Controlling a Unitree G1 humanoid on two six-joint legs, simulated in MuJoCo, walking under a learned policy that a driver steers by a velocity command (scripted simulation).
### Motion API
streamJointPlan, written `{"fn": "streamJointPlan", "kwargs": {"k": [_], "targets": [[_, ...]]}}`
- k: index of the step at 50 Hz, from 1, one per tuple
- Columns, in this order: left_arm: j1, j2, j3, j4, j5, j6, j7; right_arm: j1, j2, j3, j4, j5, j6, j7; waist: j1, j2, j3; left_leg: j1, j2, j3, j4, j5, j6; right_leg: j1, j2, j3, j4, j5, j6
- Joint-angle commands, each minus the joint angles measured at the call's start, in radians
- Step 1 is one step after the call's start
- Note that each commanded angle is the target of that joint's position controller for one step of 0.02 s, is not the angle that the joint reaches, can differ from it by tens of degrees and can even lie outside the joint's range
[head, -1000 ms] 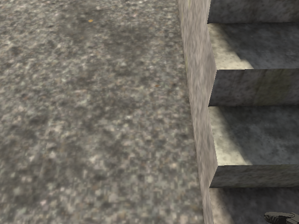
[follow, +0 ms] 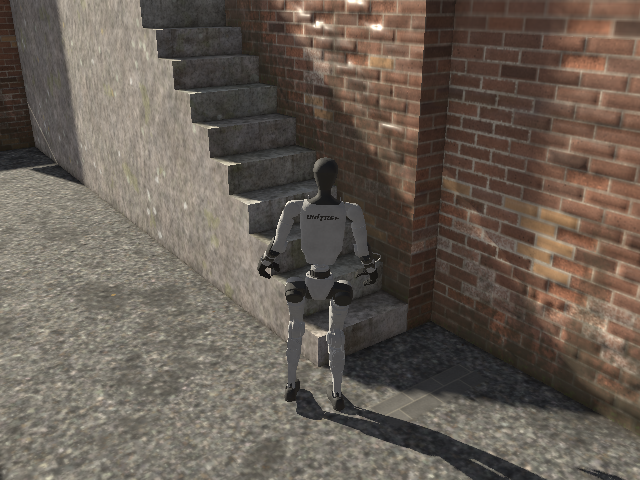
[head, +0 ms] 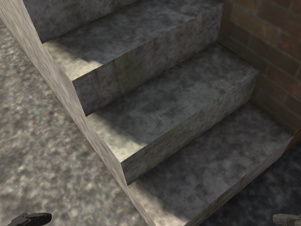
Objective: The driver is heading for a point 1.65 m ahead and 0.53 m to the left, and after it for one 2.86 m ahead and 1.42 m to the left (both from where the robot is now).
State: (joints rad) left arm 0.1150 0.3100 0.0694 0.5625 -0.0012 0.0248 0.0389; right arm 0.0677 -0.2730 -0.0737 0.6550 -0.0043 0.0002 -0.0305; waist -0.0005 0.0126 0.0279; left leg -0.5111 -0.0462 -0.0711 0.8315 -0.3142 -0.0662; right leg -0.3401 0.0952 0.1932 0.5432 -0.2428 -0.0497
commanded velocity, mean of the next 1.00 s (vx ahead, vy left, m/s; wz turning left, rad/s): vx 0.00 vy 0.00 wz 0.52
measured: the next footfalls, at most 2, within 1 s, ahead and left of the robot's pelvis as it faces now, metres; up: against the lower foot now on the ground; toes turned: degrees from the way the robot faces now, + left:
left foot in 0.12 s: +0.06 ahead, +0.14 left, +0.00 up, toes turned -4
right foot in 0.48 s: +0.07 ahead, -0.08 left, +0.00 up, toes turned +22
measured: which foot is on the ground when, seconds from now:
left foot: up 0.00-0.10, down 0.12-0.50, up 0.52-0.98, down 1.00-1.00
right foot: down 0.00-0.18, up 0.20-0.46, down 0.48-1.00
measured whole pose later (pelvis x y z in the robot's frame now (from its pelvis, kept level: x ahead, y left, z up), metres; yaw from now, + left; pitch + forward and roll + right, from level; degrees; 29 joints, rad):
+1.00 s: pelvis -0.02 +0.02 -0.01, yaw +36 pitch +2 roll -1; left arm 0.23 0.32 0.07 0.73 -0.01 0.00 0.02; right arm 0.08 -0.27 -0.06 0.52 0.01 0.07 0.01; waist 0.06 0.00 0.05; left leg -0.31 0.03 0.01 0.53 -0.23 -0.01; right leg -0.25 -0.12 -0.22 0.54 -0.31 0.02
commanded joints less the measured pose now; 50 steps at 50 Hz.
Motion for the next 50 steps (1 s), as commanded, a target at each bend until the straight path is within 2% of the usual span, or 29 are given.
{"fn": "streamJointPlan", "kwargs": {"k": [1, 2, 3, 4, 5, 6, 7, 8, 9, 12, 16, 18, 22, 23, 24, 25, 26, 27, 28, 29, 30, 32, 35, 38, 43, 46, 48, 49, 50], "targets": [[-0.001, 0.132, 0.029, -0.062, 0.008, -0.009, -0.006, -0.045, -0.076, -0.017, -0.090, 0.006, -0.022, 0.006, 0.032, -0.195, -0.151, 0.046, 0.015, 0.013, -0.064, -0.048, 0.019, 0.149, -0.266, 0.256, -0.088, 0.399, -0.161], [-0.010, 0.127, 0.026, -0.065, 0.007, -0.010, -0.007, -0.034, -0.077, -0.018, -0.089, 0.009, -0.027, 0.008, 0.030, -0.198, -0.152, 0.078, 0.017, 0.018, -0.103, -0.056, 0.026, 0.150, -0.265, 0.268, -0.083, 0.420, -0.164], [-0.032, 0.095, 0.012, -0.065, 0.008, -0.010, -0.007, 0.003, -0.070, -0.014, -0.076, 0.010, -0.031, 0.015, 0.012, -0.189, -0.161, 0.129, 0.036, 0.025, -0.176, -0.031, 0.034, 0.153, -0.263, 0.249, -0.072, 0.414, -0.155], [-0.053, 0.041, -0.010, -0.063, 0.008, -0.013, -0.008, 0.038, -0.035, -0.002, -0.061, 0.004, -0.038, 0.024, -0.015, -0.169, -0.167, 0.244, 0.051, 0.037, -0.321, 0.080, 0.045, 0.115, -0.238, 0.214, -0.066, 0.346, -0.127], [-0.011, -0.014, -0.029, -0.038, 0.017, -0.021, -0.012, 0.041, 0.001, 0.011, -0.055, -0.013, -0.046, 0.033, -0.013, -0.137, -0.163, 0.348, 0.067, 0.016, -0.450, 0.230, 0.056, 0.079, -0.195, 0.173, -0.080, 0.200, -0.081], [0.052, -0.024, -0.030, -0.018, 0.041, -0.031, -0.016, 0.025, -0.044, 0.007, -0.066, -0.026, -0.049, 0.034, 0.041, -0.030, -0.150, 0.401, 0.152, -0.112, -0.448, 0.427, 0.087, 0.038, -0.119, 0.091, -0.004, -0.001, -0.028], [0.122, 0.003, -0.020, -0.015, 0.053, -0.041, -0.019, -0.044, -0.072, 0.009, -0.091, -0.026, -0.050, 0.032, 0.129, 0.098, -0.114, 0.310, 0.225, -0.205, -0.448, 0.467, 0.184, 0.056, -0.063, 0.016, -0.007, -0.147, 0.033], [0.061, 0.044, -0.009, -0.020, 0.054, -0.045, -0.015, -0.078, -0.071, 0.002, -0.103, -0.010, -0.049, 0.035, 0.104, 0.148, -0.074, 0.200, 0.233, -0.257, -0.490, 0.310, 0.240, 0.116, -0.072, -0.012, -0.031, -0.102, 0.069], [-0.012, 0.082, 0.004, -0.026, 0.041, -0.045, -0.009, -0.059, -0.089, -0.008, -0.109, -0.001, -0.049, 0.038, 0.056, 0.141, -0.049, 0.192, 0.203, -0.263, -0.504, 0.234, 0.228, 0.114, -0.062, -0.030, -0.018, -0.076, 0.074], [-0.063, 0.054, 0.012, -0.050, 0.025, -0.045, 0.004, 0.014, -0.168, -0.040, -0.110, 0.020, -0.043, 0.026, 0.019, 0.175, -0.072, 0.290, 0.208, -0.356, -0.478, 0.314, 0.245, 0.024, -0.032, -0.089, 0.049, -0.101, 0.085], [-0.065, 0.024, 0.017, -0.040, 0.005, -0.061, -0.009, 0.115, -0.181, -0.065, -0.115, 0.024, -0.018, 0.002, -0.037, 0.148, -0.143, 0.516, 0.263, -0.505, -0.431, 0.581, 0.326, -0.191, -0.007, -0.071, 0.233, -0.345, 0.109], [-0.051, 0.022, 0.020, -0.024, -0.007, -0.063, -0.016, 0.092, -0.183, -0.075, -0.123, 0.036, 0.004, -0.011, -0.028, 0.097, -0.163, 0.522, 0.249, -0.507, -0.423, 0.589, 0.302, -0.197, -0.016, -0.052, 0.231, -0.308, 0.115], [0.016, 0.017, 0.020, 0.028, -0.016, -0.064, -0.028, 0.005, -0.179, -0.081, -0.158, 0.044, 0.051, -0.015, 0.007, 0.127, -0.167, 0.342, 0.151, -0.454, -0.425, 0.452, 0.239, 0.018, 0.018, -0.101, 0.017, -0.124, 0.106], [0.057, 0.027, 0.026, 0.048, -0.017, -0.064, -0.029, -0.017, -0.175, -0.080, -0.164, 0.049, 0.056, -0.014, 0.033, 0.136, -0.168, 0.288, 0.125, -0.447, -0.407, 0.377, 0.214, 0.104, 0.014, -0.112, -0.096, -0.030, 0.099], [0.100, 0.056, 0.039, 0.068, -0.016, -0.061, -0.027, -0.014, -0.158, -0.073, -0.167, 0.056, 0.057, -0.013, 0.048, 0.119, -0.170, 0.198, 0.087, -0.425, -0.374, 0.228, 0.173, 0.226, -0.026, -0.101, -0.202, 0.065, 0.081], [0.112, 0.127, 0.056, 0.065, -0.003, -0.054, -0.019, 0.045, -0.101, -0.056, -0.158, 0.048, 0.057, -0.008, 0.020, -0.034, -0.170, 0.028, -0.009, -0.325, -0.190, -0.116, 0.112, 0.359, -0.221, 0.087, -0.265, 0.039, 0.004], [0.054, 0.192, 0.063, 0.036, 0.050, -0.049, -0.018, 0.080, -0.102, -0.059, -0.175, 0.037, 0.042, -0.006, -0.015, -0.259, -0.107, -0.158, -0.115, -0.180, 0.065, -0.306, 0.062, 0.272, -0.444, 0.361, -0.303, 0.089, -0.134], [0.008, 0.146, 0.051, 0.010, 0.067, -0.057, -0.018, 0.097, -0.197, -0.082, -0.166, 0.023, 0.028, 0.002, -0.034, -0.215, -0.080, -0.152, -0.011, -0.157, 0.278, -0.285, 0.028, 0.180, -0.520, 0.355, -0.304, 0.146, -0.207], [-0.051, 0.092, 0.032, -0.002, 0.054, -0.058, -0.009, 0.126, -0.235, -0.094, -0.138, 0.024, 0.029, 0.008, -0.057, -0.144, -0.057, -0.138, 0.020, -0.122, 0.366, -0.205, 0.009, 0.140, -0.453, 0.229, -0.287, 0.135, -0.183], [-0.077, 0.069, 0.024, -0.009, 0.038, -0.055, 0.002, 0.153, -0.216, -0.091, -0.110, 0.021, 0.035, 0.007, -0.059, -0.092, -0.043, -0.143, 0.026, -0.106, 0.417, -0.124, -0.005, 0.137, -0.368, 0.120, -0.272, 0.104, -0.139], [-0.082, 0.073, 0.022, -0.006, 0.026, -0.054, 0.013, 0.160, -0.192, -0.084, -0.102, 0.017, 0.041, 0.008, -0.052, -0.077, -0.037, -0.170, 0.032, -0.088, 0.469, -0.060, -0.016, 0.154, -0.330, 0.052, -0.257, 0.132, -0.119], [-0.036, 0.080, 0.014, -0.001, 0.032, -0.046, 0.029, 0.121, -0.158, -0.067, -0.124, 0.024, 0.044, 0.012, -0.017, -0.081, -0.027, -0.205, 0.061, -0.024, 0.493, 0.001, -0.041, 0.175, -0.310, -0.055, -0.256, 0.249, -0.136], [0.064, 0.101, 0.019, 0.023, 0.037, -0.029, 0.038, 0.043, -0.141, -0.051, -0.170, 0.030, 0.046, 0.011, 0.046, -0.109, -0.045, -0.261, 0.103, 0.011, 0.386, 0.022, -0.075, 0.297, -0.346, -0.090, -0.262, 0.287, -0.174], [0.094, 0.132, 0.032, 0.043, 0.032, -0.020, 0.035, 0.030, -0.120, -0.041, -0.191, 0.025, 0.044, 0.021, 0.062, -0.122, -0.068, -0.260, 0.138, 0.026, 0.291, 0.000, -0.088, 0.366, -0.394, -0.122, -0.264, 0.308, -0.194], [0.072, 0.162, 0.043, 0.066, 0.013, -0.025, 0.003, 0.023, -0.076, -0.016, -0.205, 0.010, 0.057, 0.031, 0.044, -0.129, -0.097, -0.063, 0.117, 0.062, 0.080, -0.074, -0.042, 0.293, -0.412, -0.187, -0.231, 0.393, -0.205], [0.070, 0.177, 0.049, 0.091, -0.011, -0.033, -0.013, 0.028, -0.082, -0.017, -0.206, 0.015, 0.062, 0.034, 0.033, -0.174, -0.111, 0.060, 0.081, 0.095, -0.094, -0.090, 0.003, 0.277, -0.418, -0.204, -0.182, 0.437, -0.173], [0.055, 0.168, 0.044, 0.107, -0.030, -0.035, -0.012, 0.081, -0.080, -0.018, -0.184, 0.013, 0.064, 0.037, -0.007, -0.171, -0.120, 0.194, 0.056, 0.118, -0.341, 0.037, 0.058, 0.257, -0.406, -0.225, -0.101, 0.436, -0.118], [0.101, 0.139, 0.033, 0.129, -0.036, -0.036, -0.016, 0.121, -0.110, -0.025, -0.158, 0.009, 0.065, 0.034, -0.012, -0.125, -0.130, 0.332, 0.027, 0.123, -0.481, 0.177, 0.093, 0.192, -0.367, -0.267, -0.036, 0.391, -0.064], [0.142, 0.090, 0.012, 0.133, 0.002, -0.044, -0.023, 0.168, -0.175, -0.043, -0.151, 0.011, 0.064, 0.022, -0.011, 0.007, -0.185, 0.556, 0.130, -0.015, -0.457, 0.497, 0.128, 0.018, -0.299, -0.340, 0.117, 0.195, 0.019]]}}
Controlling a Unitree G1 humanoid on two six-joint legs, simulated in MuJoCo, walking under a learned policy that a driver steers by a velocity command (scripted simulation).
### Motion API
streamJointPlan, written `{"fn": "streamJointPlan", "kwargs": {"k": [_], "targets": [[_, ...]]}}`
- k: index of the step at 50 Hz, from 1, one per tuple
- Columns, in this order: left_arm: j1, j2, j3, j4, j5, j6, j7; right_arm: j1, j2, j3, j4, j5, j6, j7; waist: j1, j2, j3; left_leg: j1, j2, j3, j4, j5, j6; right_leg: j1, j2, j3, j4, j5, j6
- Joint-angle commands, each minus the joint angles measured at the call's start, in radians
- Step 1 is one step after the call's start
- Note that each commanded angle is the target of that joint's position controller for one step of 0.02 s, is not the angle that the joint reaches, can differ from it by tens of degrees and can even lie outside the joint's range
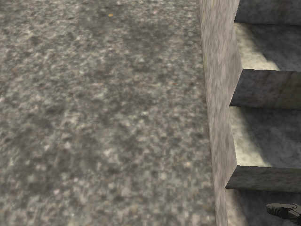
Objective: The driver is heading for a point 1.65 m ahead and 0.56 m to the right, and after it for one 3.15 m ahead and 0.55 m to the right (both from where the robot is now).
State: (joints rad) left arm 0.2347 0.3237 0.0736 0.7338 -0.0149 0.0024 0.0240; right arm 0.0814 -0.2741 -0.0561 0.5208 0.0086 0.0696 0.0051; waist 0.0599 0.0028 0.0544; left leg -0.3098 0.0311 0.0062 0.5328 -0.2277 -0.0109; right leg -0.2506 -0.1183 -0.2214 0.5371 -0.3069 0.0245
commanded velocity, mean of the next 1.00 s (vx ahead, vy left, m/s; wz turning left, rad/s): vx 0.00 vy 0.00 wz -0.55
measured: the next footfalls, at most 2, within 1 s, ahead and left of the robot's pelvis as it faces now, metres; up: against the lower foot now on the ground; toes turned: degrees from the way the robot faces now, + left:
right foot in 0.52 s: -0.01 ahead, -0.12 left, +0.00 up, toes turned -25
left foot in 1.00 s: +0.13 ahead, +0.06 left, +0.00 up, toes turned -39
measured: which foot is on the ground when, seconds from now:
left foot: down 0.00-0.52, up 0.54-0.98, down 1.00-1.00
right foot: down 0.00-0.00, up 0.02-0.50, down 0.52-1.00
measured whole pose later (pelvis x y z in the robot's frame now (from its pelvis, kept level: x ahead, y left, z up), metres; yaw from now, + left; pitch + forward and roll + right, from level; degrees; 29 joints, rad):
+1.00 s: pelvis +0.01 -0.01 +0.00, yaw -38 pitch +1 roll +1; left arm 0.09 0.28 0.04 0.57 0.01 0.02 0.03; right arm 0.15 -0.28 -0.07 0.68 0.00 -0.01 0.00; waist -0.02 0.01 0.01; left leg -0.31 -0.02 -0.03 0.57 -0.24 -0.04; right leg -0.31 0.10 0.19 0.58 -0.28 -0.02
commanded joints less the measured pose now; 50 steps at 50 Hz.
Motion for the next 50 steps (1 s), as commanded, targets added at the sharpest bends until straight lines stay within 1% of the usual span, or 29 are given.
{"fn": "streamJointPlan", "kwargs": {"k": [1, 2, 3, 4, 6, 8, 10, 12, 15, 18, 20, 22, 24, 25, 26, 27, 28, 29, 30, 31, 32, 33, 36, 39, 44, 47, 48, 49, 50], "targets": [[0.016, 0.001, -0.031, -0.080, 0.065, -0.029, -0.023, 0.110, -0.232, -0.052, -0.047, -0.030, -0.013, -0.027, -0.045, 0.295, -0.235, 0.460, 0.324, -0.385, -0.107, 0.819, 0.248, -0.331, 0.021, 0.062, 0.338, -0.314, 0.049], [-0.008, 0.070, -0.008, -0.053, 0.040, -0.019, -0.020, 0.120, -0.134, -0.027, -0.033, -0.055, -0.032, -0.022, -0.105, 0.167, -0.313, 0.334, 0.381, -0.351, -0.122, 0.754, 0.369, -0.276, 0.003, 0.200, 0.476, -0.379, 0.085], [-0.005, 0.089, -0.003, -0.040, 0.004, -0.008, -0.021, 0.074, -0.087, -0.006, -0.011, -0.054, -0.050, -0.014, -0.079, 0.141, -0.253, 0.276, 0.307, -0.251, -0.141, 0.643, 0.336, -0.256, -0.004, 0.239, 0.498, -0.342, 0.087], [0.010, 0.081, -0.002, -0.027, -0.006, 0.002, -0.017, 0.027, -0.084, -0.007, 0.006, -0.045, -0.061, -0.010, -0.054, 0.143, -0.197, 0.241, 0.247, -0.183, -0.155, 0.518, 0.278, -0.271, 0.001, 0.248, 0.484, -0.291, 0.087], [0.021, 0.118, 0.015, -0.012, 0.006, 0.021, 0.003, -0.023, -0.107, -0.014, 0.025, -0.038, -0.073, -0.015, -0.042, 0.148, -0.129, 0.149, 0.229, -0.117, -0.181, 0.542, 0.249, -0.242, 0.031, 0.278, 0.530, -0.174, 0.098], [0.050, 0.139, 0.028, -0.021, -0.006, 0.029, 0.011, -0.031, -0.136, -0.027, 0.030, -0.039, -0.067, -0.032, -0.035, 0.153, -0.119, 0.157, 0.246, -0.081, -0.203, 0.539, 0.266, -0.274, 0.063, 0.257, 0.615, -0.145, 0.113], [0.038, 0.115, 0.028, -0.040, -0.013, 0.039, 0.017, -0.027, -0.108, -0.021, 0.037, -0.035, -0.058, -0.047, -0.047, 0.133, -0.101, 0.186, 0.268, -0.066, -0.227, 0.437, 0.270, -0.331, 0.050, 0.255, 0.630, -0.126, 0.125], [0.012, 0.083, 0.024, -0.071, -0.008, 0.049, 0.015, -0.019, -0.096, -0.021, 0.043, -0.036, -0.054, -0.055, -0.056, 0.117, -0.092, 0.219, 0.284, -0.053, -0.239, 0.366, 0.267, -0.367, 0.025, 0.254, 0.598, -0.098, 0.128], [-0.010, 0.046, 0.014, -0.111, 0.000, 0.045, 0.002, -0.034, -0.113, -0.035, 0.043, -0.033, -0.053, -0.063, -0.069, 0.104, -0.104, 0.238, 0.297, -0.004, -0.240, 0.325, 0.263, -0.340, 0.000, 0.225, 0.493, -0.085, 0.118], [-0.033, 0.025, 0.006, -0.154, 0.003, 0.046, -0.017, -0.028, -0.146, -0.053, 0.050, -0.028, -0.051, -0.055, -0.077, 0.109, -0.109, 0.233, 0.316, 0.049, -0.226, 0.372, 0.262, -0.276, -0.004, 0.180, 0.384, -0.115, 0.091], [-0.035, 0.035, 0.012, -0.175, 0.002, 0.054, -0.029, -0.023, -0.169, -0.067, 0.057, -0.020, -0.054, -0.042, -0.075, 0.113, -0.110, 0.237, 0.336, 0.074, -0.204, 0.431, 0.251, -0.240, 0.002, 0.153, 0.325, -0.125, 0.066], [-0.028, 0.047, 0.020, -0.193, -0.002, 0.068, -0.038, -0.033, -0.186, -0.077, 0.062, -0.004, -0.063, -0.028, -0.060, 0.123, -0.125, 0.247, 0.353, 0.097, -0.167, 0.456, 0.222, -0.194, 0.009, 0.140, 0.253, -0.115, 0.033], [0.009, 0.059, 0.034, -0.194, -0.006, 0.077, -0.046, -0.048, -0.189, -0.083, 0.075, 0.009, -0.069, -0.019, -0.024, 0.112, -0.142, 0.229, 0.342, 0.147, -0.080, 0.421, 0.163, -0.093, 0.041, 0.107, 0.109, -0.033, -0.011], [0.048, 0.070, 0.044, -0.183, -0.004, 0.078, -0.038, -0.022, -0.167, -0.081, 0.095, 0.019, -0.065, -0.013, -0.007, 0.085, -0.147, 0.185, 0.311, 0.189, 0.006, 0.363, 0.110, -0.003, 0.074, 0.104, 0.008, 0.052, -0.044], [0.117, 0.141, 0.072, -0.167, -0.001, 0.074, -0.018, 0.021, -0.132, -0.073, 0.113, 0.010, -0.065, -0.005, 0.011, -0.047, -0.151, 0.051, 0.229, 0.247, 0.196, 0.243, 0.035, 0.154, 0.062, 0.204, -0.084, 0.320, -0.105], [0.164, 0.291, 0.108, -0.184, 0.003, 0.061, 0.003, -0.039, -0.063, -0.049, 0.047, -0.041, -0.071, -0.007, 0.000, -0.368, -0.132, -0.338, 0.072, 0.274, 0.546, -0.388, -0.074, 0.355, -0.188, 0.612, -0.092, 0.848, -0.253], [0.135, 0.281, 0.095, -0.212, 0.045, 0.021, -0.014, -0.128, -0.084, -0.047, 0.010, -0.042, -0.075, -0.020, 0.031, -0.290, -0.242, -0.422, -0.018, 0.018, 0.731, -0.514, -0.096, 0.292, -0.285, 0.801, -0.149, 0.781, -0.419], [0.087, 0.249, 0.087, -0.209, 0.039, -0.004, -0.023, -0.152, -0.125, -0.057, 0.009, -0.021, -0.072, -0.026, 0.023, -0.161, -0.221, -0.451, 0.000, -0.051, 0.779, -0.444, -0.082, 0.280, -0.247, 0.709, -0.178, 0.653, -0.398], [0.041, 0.234, 0.083, -0.202, 0.018, -0.014, -0.016, -0.145, -0.118, -0.056, 0.010, -0.012, -0.077, -0.033, -0.012, -0.126, -0.172, -0.464, 0.007, -0.080, 0.747, -0.340, -0.059, 0.247, -0.190, 0.650, -0.186, 0.556, -0.343], [-0.024, 0.201, 0.073, -0.213, -0.003, -0.010, -0.006, -0.117, -0.136, -0.062, 0.027, -0.023, -0.078, -0.042, -0.046, -0.070, -0.147, -0.466, 0.020, -0.093, 0.704, -0.249, -0.054, 0.225, -0.152, 0.606, -0.178, 0.514, -0.293], [-0.078, 0.180, 0.062, -0.224, -0.013, -0.003, 0.004, -0.093, -0.146, -0.067, 0.033, -0.033, -0.078, -0.045, -0.075, -0.067, -0.142, -0.421, 0.011, -0.094, 0.679, -0.184, -0.055, 0.174, -0.124, 0.573, -0.174, 0.536, -0.269], [-0.094, 0.175, 0.057, -0.234, -0.009, 0.002, 0.010, -0.073, -0.135, -0.062, 0.042, -0.037, -0.081, -0.041, -0.085, -0.076, -0.160, -0.372, -0.013, -0.086, 0.676, -0.140, -0.060, 0.146, -0.105, 0.554, -0.170, 0.571, -0.261], [-0.076, 0.174, 0.057, -0.232, -0.004, 0.008, 0.021, -0.054, -0.097, -0.047, 0.055, -0.023, -0.086, -0.039, -0.076, -0.078, -0.182, -0.327, -0.060, -0.094, 0.526, -0.081, -0.077, 0.153, -0.062, 0.553, -0.153, 0.551, -0.242], [-0.082, 0.167, 0.051, -0.229, 0.003, 0.009, 0.029, -0.048, -0.088, -0.040, 0.066, -0.014, -0.082, -0.038, -0.057, -0.127, -0.201, -0.278, -0.064, -0.081, 0.402, -0.056, -0.088, 0.155, -0.065, 0.559, -0.129, 0.497, -0.231], [-0.104, 0.144, 0.029, -0.231, 0.024, 0.015, 0.011, -0.043, -0.095, -0.039, 0.060, -0.007, -0.080, -0.027, -0.030, -0.181, -0.162, -0.154, -0.058, -0.056, 0.286, -0.114, -0.059, 0.051, -0.061, 0.615, -0.112, 0.413, -0.233], [-0.124, 0.126, 0.018, -0.228, 0.022, 0.016, 0.002, -0.019, -0.095, -0.039, 0.058, -0.002, -0.091, -0.018, -0.030, -0.193, -0.151, -0.095, -0.052, -0.045, 0.173, -0.147, -0.038, 0.059, -0.058, 0.657, -0.088, 0.444, -0.239], [-0.149, 0.089, 0.002, -0.225, 0.021, 0.015, 0.003, 0.021, -0.081, -0.034, 0.072, -0.004, -0.097, -0.012, -0.054, -0.180, -0.162, -0.033, -0.032, -0.039, 0.080, -0.099, -0.029, 0.055, -0.052, 0.633, -0.073, 0.421, -0.224], [-0.165, 0.030, -0.021, -0.220, 0.020, 0.012, 0.002, 0.058, -0.040, -0.020, 0.088, -0.013, -0.105, -0.002, -0.083, -0.159, -0.170, 0.091, -0.020, -0.028, -0.095, 0.047, -0.017, 0.015, -0.023, 0.597, -0.072, 0.328, -0.186], [-0.107, -0.020, -0.036, -0.192, 0.035, 0.002, -0.001, 0.053, -0.025, -0.010, 0.093, -0.032, -0.111, 0.004, -0.061, -0.113, -0.166, 0.175, 0.011, -0.081, -0.173, 0.185, -0.003, -0.015, 0.028, 0.551, -0.068, 0.183, -0.131]]}}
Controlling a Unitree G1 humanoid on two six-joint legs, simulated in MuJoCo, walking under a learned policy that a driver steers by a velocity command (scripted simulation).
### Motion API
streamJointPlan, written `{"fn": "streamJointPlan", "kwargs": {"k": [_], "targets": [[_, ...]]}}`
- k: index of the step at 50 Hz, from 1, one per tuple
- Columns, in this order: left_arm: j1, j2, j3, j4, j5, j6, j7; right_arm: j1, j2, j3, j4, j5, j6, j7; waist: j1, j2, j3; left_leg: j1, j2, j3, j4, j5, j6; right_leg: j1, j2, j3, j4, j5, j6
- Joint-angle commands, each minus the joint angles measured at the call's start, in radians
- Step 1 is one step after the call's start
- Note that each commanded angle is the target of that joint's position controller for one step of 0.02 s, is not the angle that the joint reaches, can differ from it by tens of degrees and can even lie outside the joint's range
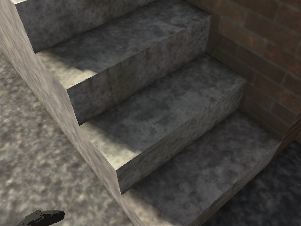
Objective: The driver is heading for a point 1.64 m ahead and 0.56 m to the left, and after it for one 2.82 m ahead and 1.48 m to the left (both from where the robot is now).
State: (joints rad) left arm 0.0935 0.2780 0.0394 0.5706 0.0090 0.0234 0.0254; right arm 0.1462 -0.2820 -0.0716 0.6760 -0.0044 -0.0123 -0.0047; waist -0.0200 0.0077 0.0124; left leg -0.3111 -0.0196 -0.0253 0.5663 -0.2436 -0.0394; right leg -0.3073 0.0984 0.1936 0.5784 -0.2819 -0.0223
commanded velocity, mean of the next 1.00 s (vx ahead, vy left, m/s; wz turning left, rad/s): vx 0.00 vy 0.00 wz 0.55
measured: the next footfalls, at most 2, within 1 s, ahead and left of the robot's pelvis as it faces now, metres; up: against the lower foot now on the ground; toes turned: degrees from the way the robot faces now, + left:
right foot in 0.38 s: +0.07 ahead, -0.10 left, +0.00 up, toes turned +23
left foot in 0.88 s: -0.06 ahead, +0.14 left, +0.00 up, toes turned +38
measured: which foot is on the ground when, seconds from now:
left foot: down 0.00-0.38, up 0.40-0.86, down 0.88-1.00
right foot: down 0.00-0.08, up 0.10-0.36, down 0.38-0.88, up 0.90-1.00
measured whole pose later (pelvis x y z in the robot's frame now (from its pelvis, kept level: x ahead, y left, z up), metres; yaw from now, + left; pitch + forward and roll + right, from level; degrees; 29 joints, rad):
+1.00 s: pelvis -0.03 +0.02 +0.00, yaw +37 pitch +2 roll +0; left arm 0.24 0.34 0.06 0.77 0.00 0.02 0.01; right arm 0.09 -0.24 -0.03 0.58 -0.03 0.03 0.00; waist 0.06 -0.05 0.05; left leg -0.28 -0.01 0.02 0.50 -0.26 0.03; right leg -0.41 -0.10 -0.03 0.93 -0.53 0.09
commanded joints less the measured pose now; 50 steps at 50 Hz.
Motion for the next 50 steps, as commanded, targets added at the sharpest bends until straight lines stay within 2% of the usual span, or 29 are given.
{"fn": "streamJointPlan", "kwargs": {"k": [1, 2, 3, 4, 6, 9, 11, 14, 17, 18, 19, 20, 21, 22, 23, 24, 26, 30, 36, 40, 42, 43, 44, 45, 46, 47, 48, 49, 50], "targets": [[0.113, 0.029, 0.000, -0.012, 0.042, -0.027, -0.006, -0.035, -0.085, -0.001, -0.085, -0.024, -0.034, 0.014, 0.090, 0.035, -0.114, 0.205, 0.181, -0.217, -0.206, 0.419, 0.073, 0.003, -0.098, 0.036, 0.004, -0.063, -0.028], [0.135, 0.058, 0.011, -0.015, 0.045, -0.035, -0.004, -0.108, -0.083, 0.007, -0.092, -0.025, -0.036, 0.013, 0.151, 0.147, -0.074, 0.054, 0.245, -0.296, -0.220, 0.348, 0.201, 0.063, -0.083, -0.010, -0.046, -0.112, 0.034], [0.067, 0.106, 0.024, -0.016, 0.038, -0.038, 0.005, -0.142, -0.090, -0.002, -0.114, -0.006, -0.036, 0.016, 0.112, 0.153, -0.033, -0.015, 0.205, -0.308, -0.247, 0.182, 0.209, 0.101, -0.086, -0.036, -0.069, -0.056, 0.054], [-0.004, 0.134, 0.037, -0.025, 0.026, -0.039, 0.013, -0.108, -0.117, -0.014, -0.113, 0.004, -0.035, 0.016, 0.067, 0.149, -0.021, -0.016, 0.177, -0.311, -0.255, 0.122, 0.186, 0.098, -0.071, -0.058, -0.047, -0.034, 0.053], [-0.035, 0.111, 0.042, -0.041, 0.018, -0.034, 0.025, -0.056, -0.177, -0.036, -0.115, 0.016, -0.033, 0.008, 0.041, 0.173, -0.029, 0.042, 0.180, -0.376, -0.244, 0.158, 0.198, 0.038, -0.048, -0.091, -0.004, -0.056, 0.059], [-0.036, 0.079, 0.046, -0.039, 0.003, -0.048, 0.018, 0.032, -0.185, -0.056, -0.118, 0.022, -0.019, -0.015, -0.006, 0.195, -0.086, 0.252, 0.218, -0.498, -0.193, 0.406, 0.274, -0.151, -0.009, -0.091, 0.128, -0.252, 0.082], [-0.034, 0.069, 0.048, -0.034, -0.008, -0.057, 0.010, 0.060, -0.186, -0.067, -0.116, 0.027, -0.006, -0.027, -0.019, 0.143, -0.127, 0.347, 0.242, -0.549, -0.173, 0.520, 0.295, -0.237, -0.016, -0.057, 0.217, -0.314, 0.093], [0.002, 0.064, 0.052, -0.001, -0.025, -0.058, -0.002, -0.010, -0.182, -0.079, -0.141, 0.044, 0.034, -0.044, 0.008, 0.103, -0.150, 0.281, 0.195, -0.520, -0.171, 0.478, 0.247, -0.165, -0.017, -0.056, 0.144, -0.215, 0.098], [0.063, 0.065, 0.055, 0.039, -0.029, -0.061, -0.016, -0.065, -0.182, -0.085, -0.165, 0.044, 0.065, -0.042, 0.035, 0.141, -0.147, 0.137, 0.128, -0.501, -0.166, 0.358, 0.203, 0.019, 0.010, -0.094, -0.059, -0.065, 0.086], [0.109, 0.078, 0.062, 0.059, -0.027, -0.061, -0.017, -0.086, -0.179, -0.083, -0.173, 0.053, 0.068, -0.040, 0.061, 0.144, -0.150, 0.079, 0.099, -0.488, -0.148, 0.273, 0.175, 0.114, 0.006, -0.110, -0.181, 0.047, 0.076], [0.142, 0.118, 0.078, 0.075, -0.025, -0.058, -0.011, -0.071, -0.151, -0.073, -0.175, 0.056, 0.067, -0.040, 0.065, 0.117, -0.149, -0.035, 0.052, -0.459, -0.100, 0.091, 0.127, 0.241, -0.061, -0.076, -0.262, 0.115, 0.049], [0.130, 0.209, 0.094, 0.060, -0.004, -0.048, -0.002, -0.008, -0.077, -0.052, -0.173, 0.045, 0.066, -0.033, 0.022, -0.114, -0.140, -0.234, -0.077, -0.307, 0.138, -0.248, 0.063, 0.345, -0.302, 0.188, -0.327, 0.060, -0.061], [0.069, 0.220, 0.092, 0.033, 0.052, -0.047, -0.007, 0.019, -0.131, -0.069, -0.183, 0.030, 0.049, -0.029, -0.002, -0.230, -0.071, -0.343, -0.108, -0.225, 0.386, -0.381, 0.019, 0.193, -0.477, 0.371, -0.344, 0.139, -0.189], [0.013, 0.174, 0.078, 0.007, 0.055, -0.055, -0.003, 0.047, -0.210, -0.089, -0.167, 0.023, 0.041, -0.022, -0.029, -0.180, -0.048, -0.324, -0.025, -0.192, 0.557, -0.336, -0.007, 0.124, -0.506, 0.324, -0.343, 0.170, -0.230], [-0.040, 0.130, 0.063, -0.001, 0.040, -0.057, 0.004, 0.075, -0.233, -0.097, -0.137, 0.023, 0.046, -0.017, -0.046, -0.120, -0.023, -0.314, -0.003, -0.168, 0.613, -0.254, -0.020, 0.093, -0.428, 0.199, -0.328, 0.142, -0.191], [-0.057, 0.115, 0.057, -0.006, 0.024, -0.055, 0.015, 0.093, -0.212, -0.093, -0.115, 0.018, 0.051, -0.018, -0.042, -0.086, -0.015, -0.331, 0.002, -0.152, 0.668, -0.174, -0.035, 0.110, -0.352, 0.103, -0.311, 0.122, -0.153], [-0.033, 0.116, 0.048, -0.003, 0.014, -0.048, 0.037, 0.072, -0.170, -0.076, -0.126, 0.023, 0.057, -0.014, -0.011, -0.081, -0.001, -0.382, 0.024, -0.099, 0.742, -0.093, -0.062, 0.136, -0.318, -0.017, -0.298, 0.241, -0.153], [0.099, 0.146, 0.054, 0.025, 0.024, -0.027, 0.049, -0.034, -0.139, -0.053, -0.190, 0.030, 0.055, -0.011, 0.072, -0.109, -0.024, -0.452, 0.084, -0.036, 0.617, -0.062, -0.107, 0.287, -0.355, -0.086, -0.304, 0.333, -0.204], [0.115, 0.195, 0.072, 0.057, 0.010, -0.021, 0.021, -0.053, -0.083, -0.024, -0.222, 0.010, 0.065, 0.003, 0.073, -0.111, -0.069, -0.322, 0.100, -0.010, 0.402, -0.133, -0.091, 0.303, -0.412, -0.152, -0.284, 0.434, -0.240], [0.092, 0.214, 0.079, 0.080, -0.016, -0.031, -0.003, -0.047, -0.083, -0.020, -0.221, 0.014, 0.073, 0.005, 0.055, -0.160, -0.087, -0.146, 0.057, 0.042, 0.195, -0.160, -0.040, 0.253, -0.413, -0.197, -0.234, 0.494, -0.209], [0.082, 0.218, 0.079, 0.098, -0.036, -0.035, -0.006, -0.020, -0.083, -0.022, -0.211, 0.016, 0.074, 0.009, 0.029, -0.176, -0.096, -0.045, 0.037, 0.057, 0.001, -0.079, 0.006, 0.250, -0.406, -0.211, -0.173, 0.503, -0.169], [0.081, 0.198, 0.071, 0.105, -0.046, -0.032, -0.007, 0.030, -0.093, -0.024, -0.183, 0.011, 0.075, 0.011, 0.004, -0.156, -0.104, 0.066, 0.011, 0.079, -0.165, 0.037, 0.044, 0.212, -0.384, -0.238, -0.115, 0.482, -0.129], [0.150, 0.153, 0.054, 0.133, -0.035, -0.038, -0.010, 0.068, -0.141, -0.038, -0.167, 0.010, 0.076, 0.004, 0.006, -0.076, -0.131, 0.241, 0.028, 0.029, -0.236, 0.210, 0.074, 0.103, -0.338, -0.293, -0.023, 0.401, -0.060], [0.157, 0.082, 0.022, 0.107, 0.026, -0.044, -0.017, 0.106, -0.211, -0.047, -0.178, 0.005, 0.075, -0.013, 0.013, 0.156, -0.186, 0.461, 0.245, -0.230, -0.177, 0.676, 0.143, -0.139, -0.252, -0.354, 0.209, -0.063, 0.039], [0.159, 0.078, 0.017, 0.097, 0.026, -0.041, -0.020, 0.039, -0.214, -0.032, -0.187, -0.030, 0.060, -0.016, 0.026, 0.254, -0.223, 0.358, 0.442, -0.365, -0.159, 0.761, 0.364, -0.237, -0.189, -0.282, 0.369, -0.395, 0.108], [0.132, 0.150, 0.035, 0.120, 0.001, -0.029, -0.017, 0.024, -0.117, -0.005, -0.183, -0.036, 0.040, -0.005, -0.017, 0.127, -0.227, 0.285, 0.392, -0.281, -0.186, 0.660, 0.384, -0.189, -0.215, -0.192, 0.450, -0.385, 0.129], [0.140, 0.139, 0.035, 0.129, -0.023, -0.020, -0.018, -0.017, -0.080, 0.011, -0.153, -0.037, 0.025, 0.001, 0.019, 0.142, -0.163, 0.235, 0.317, -0.185, -0.198, 0.552, 0.326, -0.187, -0.215, -0.166, 0.448, -0.336, 0.129], [0.161, 0.138, 0.037, 0.152, -0.025, -0.011, -0.009, -0.055, -0.090, 0.006, -0.142, -0.031, 0.016, 0.003, 0.032, 0.131, -0.127, 0.212, 0.274, -0.134, -0.214, 0.449, 0.280, -0.194, -0.212, -0.159, 0.438, -0.279, 0.133], [0.162, 0.155, 0.043, 0.157, -0.015, -0.001, 0.001, -0.082, -0.090, 0.006, -0.129, -0.025, 0.008, 0.002, 0.035, 0.144, -0.090, 0.169, 0.271, -0.105, -0.224, 0.483, 0.267, -0.180, -0.200, -0.137, 0.449, -0.214, 0.144]]}}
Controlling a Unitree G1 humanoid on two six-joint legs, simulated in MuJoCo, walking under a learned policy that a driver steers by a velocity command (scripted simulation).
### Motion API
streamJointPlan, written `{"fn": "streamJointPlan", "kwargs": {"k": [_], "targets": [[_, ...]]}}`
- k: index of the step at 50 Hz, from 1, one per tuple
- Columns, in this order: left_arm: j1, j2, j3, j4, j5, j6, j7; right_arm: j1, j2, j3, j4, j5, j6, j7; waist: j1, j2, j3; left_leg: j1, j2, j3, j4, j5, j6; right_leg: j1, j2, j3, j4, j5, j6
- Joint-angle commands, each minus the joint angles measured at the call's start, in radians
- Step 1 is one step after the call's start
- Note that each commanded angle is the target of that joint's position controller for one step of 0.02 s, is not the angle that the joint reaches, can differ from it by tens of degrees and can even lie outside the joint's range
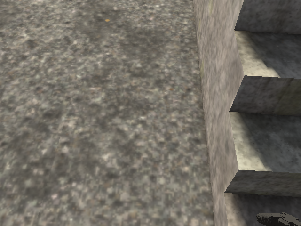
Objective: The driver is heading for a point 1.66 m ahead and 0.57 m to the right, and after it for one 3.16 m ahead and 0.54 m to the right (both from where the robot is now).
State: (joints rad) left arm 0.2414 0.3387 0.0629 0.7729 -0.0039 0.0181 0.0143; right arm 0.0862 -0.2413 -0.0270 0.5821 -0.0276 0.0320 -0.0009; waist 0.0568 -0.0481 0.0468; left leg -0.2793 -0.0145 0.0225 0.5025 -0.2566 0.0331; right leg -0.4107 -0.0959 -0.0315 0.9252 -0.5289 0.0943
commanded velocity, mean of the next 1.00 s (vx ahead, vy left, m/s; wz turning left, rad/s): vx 0.00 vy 0.00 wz -0.54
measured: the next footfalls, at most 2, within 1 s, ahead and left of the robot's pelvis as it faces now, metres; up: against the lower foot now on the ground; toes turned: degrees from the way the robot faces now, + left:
right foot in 0.40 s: -0.01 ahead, -0.14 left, +0.00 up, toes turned -24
left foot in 0.90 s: +0.13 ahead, +0.04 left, +0.00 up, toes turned -39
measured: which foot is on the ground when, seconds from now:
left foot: down 0.00-0.40, up 0.42-0.88, down 0.90-1.00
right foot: up 0.00-0.38, down 0.40-1.00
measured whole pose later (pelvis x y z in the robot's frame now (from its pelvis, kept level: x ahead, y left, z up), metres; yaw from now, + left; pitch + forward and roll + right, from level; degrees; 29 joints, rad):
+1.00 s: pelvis +0.02 -0.02 +0.00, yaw -35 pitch +0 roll +0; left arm 0.11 0.23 0.01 0.62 0.03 0.00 0.03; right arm 0.20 -0.24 -0.05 0.69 0.00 -0.02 0.01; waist -0.02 -0.03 0.02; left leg -0.26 -0.05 -0.05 0.51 -0.26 0.02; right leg -0.26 0.06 0.16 0.55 -0.30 0.01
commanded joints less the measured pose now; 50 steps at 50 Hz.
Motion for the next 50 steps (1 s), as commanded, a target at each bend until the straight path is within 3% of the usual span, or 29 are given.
{"fn": "streamJointPlan", "kwargs": {"k": [1, 3, 5, 7, 10, 14, 18, 19, 20, 21, 22, 23, 24, 25, 26, 27, 29, 31, 33, 39, 42, 44, 45, 46, 47, 48, 49, 50], "targets": [[0.029, 0.113, 0.028, -0.043, -0.005, 0.009, 0.016, -0.032, -0.149, -0.043, -0.025, -0.004, -0.038, -0.009, -0.032, 0.210, -0.107, 0.100, 0.260, -0.119, -0.167, 0.545, 0.198, -0.055, 0.016, 0.087, 0.142, 0.069, 0.035], [0.050, 0.128, 0.039, -0.054, -0.018, 0.016, 0.023, -0.034, -0.172, -0.054, -0.019, -0.003, -0.028, -0.025, -0.034, 0.210, -0.103, 0.132, 0.287, -0.096, -0.180, 0.542, 0.221, -0.104, 0.038, 0.063, 0.222, 0.075, 0.050], [0.033, 0.099, 0.037, -0.075, -0.023, 0.026, 0.027, -0.027, -0.150, -0.052, -0.010, 0.002, -0.019, -0.039, -0.046, 0.183, -0.086, 0.165, 0.311, -0.082, -0.199, 0.449, 0.223, -0.163, 0.021, 0.065, 0.229, 0.094, 0.057], [0.003, 0.073, 0.033, -0.106, -0.020, 0.033, 0.024, -0.025, -0.138, -0.051, -0.005, 0.001, -0.015, -0.047, -0.057, 0.171, -0.076, 0.196, 0.325, -0.070, -0.209, 0.374, 0.220, -0.193, -0.003, 0.062, 0.183, 0.119, 0.058], [-0.019, 0.037, 0.022, -0.147, -0.010, 0.028, 0.008, -0.037, -0.160, -0.066, -0.003, 0.005, -0.012, -0.053, -0.070, 0.159, -0.089, 0.211, 0.345, -0.027, -0.213, 0.341, 0.222, -0.156, -0.029, 0.031, 0.077, 0.125, 0.046], [-0.028, 0.027, 0.018, -0.199, -0.010, 0.034, -0.018, -0.036, -0.208, -0.092, 0.002, 0.016, -0.013, -0.036, -0.069, 0.162, -0.104, 0.207, 0.374, 0.040, -0.177, 0.447, 0.212, -0.064, -0.022, -0.029, -0.062, 0.096, 0.001], [0.015, 0.050, 0.041, -0.225, -0.017, 0.060, -0.036, -0.058, -0.228, -0.109, 0.014, 0.045, -0.029, -0.011, -0.022, 0.162, -0.128, 0.199, 0.386, 0.112, -0.063, 0.444, 0.128, 0.071, 0.012, -0.077, -0.273, 0.185, -0.075], [0.053, 0.063, 0.053, -0.216, -0.015, 0.061, -0.029, -0.036, -0.208, -0.108, 0.032, 0.054, -0.028, -0.007, -0.003, 0.134, -0.134, 0.153, 0.353, 0.156, 0.022, 0.380, 0.073, 0.160, 0.045, -0.080, -0.374, 0.270, -0.108], [0.117, 0.126, 0.078, -0.200, -0.011, 0.059, -0.009, 0.012, -0.167, -0.099, 0.052, 0.048, -0.027, 0.002, 0.010, 0.008, -0.134, 0.031, 0.273, 0.216, 0.203, 0.253, -0.003, 0.304, 0.039, 0.012, -0.473, 0.516, -0.167], [0.162, 0.283, 0.117, -0.222, -0.010, 0.048, 0.013, -0.046, -0.104, -0.077, -0.011, -0.005, -0.031, 0.001, 0.003, -0.319, -0.116, -0.351, 0.116, 0.251, 0.553, -0.349, -0.114, 0.506, -0.215, 0.424, -0.491, 1.035, -0.317], [0.139, 0.274, 0.103, -0.246, 0.031, 0.007, -0.004, -0.138, -0.123, -0.075, -0.047, -0.006, -0.035, -0.012, 0.036, -0.239, -0.216, -0.442, 0.020, -0.003, 0.743, -0.482, -0.137, 0.445, -0.306, 0.616, -0.544, 0.977, -0.483], [0.091, 0.241, 0.095, -0.245, 0.031, -0.021, -0.015, -0.155, -0.160, -0.084, -0.047, 0.015, -0.033, -0.018, 0.024, -0.114, -0.191, -0.467, 0.038, -0.071, 0.795, -0.417, -0.120, 0.427, -0.269, 0.520, -0.574, 0.868, -0.462], [0.042, 0.224, 0.090, -0.239, 0.010, -0.031, -0.009, -0.145, -0.156, -0.084, -0.044, 0.024, -0.038, -0.024, -0.012, -0.076, -0.148, -0.478, 0.046, -0.099, 0.768, -0.311, -0.099, 0.397, -0.212, 0.456, -0.577, 0.784, -0.408], [-0.020, 0.191, 0.081, -0.249, -0.014, -0.025, 0.002, -0.122, -0.172, -0.089, -0.029, 0.015, -0.039, -0.033, -0.042, -0.021, -0.129, -0.482, 0.059, -0.111, 0.733, -0.222, -0.096, 0.382, -0.175, 0.414, -0.569, 0.740, -0.360], [-0.071, 0.171, 0.070, -0.260, -0.023, -0.018, 0.012, -0.095, -0.185, -0.094, -0.020, 0.004, -0.039, -0.036, -0.070, -0.019, -0.126, -0.439, 0.051, -0.111, 0.707, -0.156, -0.099, 0.339, -0.146, 0.380, -0.565, 0.764, -0.335], [-0.084, 0.164, 0.065, -0.269, -0.019, -0.013, 0.019, -0.070, -0.177, -0.093, -0.007, 0.002, -0.040, -0.032, -0.079, -0.032, -0.143, -0.391, 0.030, -0.107, 0.709, -0.112, -0.105, 0.313, -0.124, 0.363, -0.561, 0.789, -0.325], [-0.079, 0.165, 0.065, -0.269, -0.013, -0.008, 0.028, -0.052, -0.147, -0.081, 0.002, 0.010, -0.045, -0.029, -0.075, -0.024, -0.167, -0.359, 0.000, -0.108, 0.626, -0.060, -0.118, 0.320, -0.097, 0.353, -0.553, 0.782, -0.316], [-0.070, 0.168, 0.064, -0.268, -0.016, -0.005, 0.035, -0.058, -0.139, -0.076, 0.005, 0.021, -0.046, -0.030, -0.062, -0.042, -0.168, -0.362, -0.017, -0.111, 0.513, -0.039, -0.132, 0.350, -0.089, 0.370, -0.545, 0.734, -0.309], [-0.073, 0.165, 0.061, -0.266, -0.007, -0.005, 0.039, -0.054, -0.138, -0.073, 0.013, 0.023, -0.043, -0.032, -0.048, -0.077, -0.177, -0.322, -0.015, -0.106, 0.439, -0.026, -0.140, 0.341, -0.091, 0.378, -0.530, 0.698, -0.303], [-0.109, 0.137, 0.036, -0.268, 0.015, -0.001, 0.017, -0.040, -0.140, -0.071, 0.008, 0.031, -0.045, -0.017, -0.024, -0.124, -0.135, -0.168, -0.008, -0.072, 0.306, -0.089, -0.107, 0.212, -0.085, 0.432, -0.505, 0.628, -0.305], [-0.132, 0.116, 0.025, -0.263, 0.010, 0.000, 0.009, -0.012, -0.135, -0.070, 0.007, 0.036, -0.058, -0.007, -0.029, -0.134, -0.128, -0.103, -0.003, -0.062, 0.178, -0.110, -0.087, 0.219, -0.077, 0.471, -0.479, 0.657, -0.307], [-0.163, 0.006, -0.017, -0.250, 0.010, -0.006, 0.009, 0.062, -0.073, -0.047, 0.037, 0.020, -0.071, 0.007, -0.083, -0.097, -0.150, 0.092, 0.032, -0.054, -0.120, 0.121, -0.065, 0.179, -0.035, 0.407, -0.471, 0.530, -0.245], [-0.100, -0.026, -0.026, -0.224, 0.029, -0.017, 0.006, 0.051, -0.085, -0.043, 0.038, 0.002, -0.077, 0.011, -0.046, -0.029, -0.146, 0.165, 0.080, -0.131, -0.151, 0.270, -0.046, 0.148, 0.023, 0.347, -0.443, 0.383, -0.187], [-0.009, -0.007, -0.020, -0.208, 0.058, -0.026, 0.004, 0.016, -0.153, -0.049, 0.011, 0.002, -0.081, 0.010, 0.038, 0.130, -0.141, 0.171, 0.191, -0.283, -0.132, 0.468, 0.019, 0.117, 0.109, 0.251, -0.354, 0.150, -0.132], [-0.025, 0.015, -0.011, -0.212, 0.059, -0.032, 0.008, -0.047, -0.139, -0.043, 0.008, 0.006, -0.082, 0.011, 0.064, 0.217, -0.101, 0.013, 0.239, -0.352, -0.165, 0.332, 0.134, 0.188, 0.111, 0.208, -0.411, 0.146, -0.074], [-0.094, 0.061, 0.002, -0.211, 0.048, -0.034, 0.017, -0.067, -0.153, -0.053, -0.012, 0.022, -0.082, 0.014, 0.020, 0.205, -0.059, -0.028, 0.191, -0.352, -0.185, 0.197, 0.128, 0.207, 0.116, 0.183, -0.417, 0.194, -0.061], [-0.161, 0.077, 0.013, -0.225, 0.038, -0.033, 0.025, -0.029, -0.175, -0.062, -0.007, 0.030, -0.080, 0.012, -0.018, 0.201, -0.060, -0.026, 0.173, -0.366, -0.190, 0.156, 0.107, 0.207, 0.127, 0.163, -0.397, 0.217, -0.064], [-0.180, 0.074, 0.020, -0.231, 0.031, -0.028, 0.032, -0.001, -0.227, -0.078, -0.009, 0.039, -0.078, 0.007, -0.031, 0.207, -0.061, 0.002, 0.171, -0.393, -0.182, 0.183, 0.107, 0.175, 0.142, 0.144, -0.363, 0.211, -0.065]]}}
Over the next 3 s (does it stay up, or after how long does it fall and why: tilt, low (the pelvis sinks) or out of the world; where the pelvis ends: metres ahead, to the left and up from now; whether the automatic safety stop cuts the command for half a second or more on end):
stays up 0.48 0.23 -0.02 its command is cut before an obstacle from the start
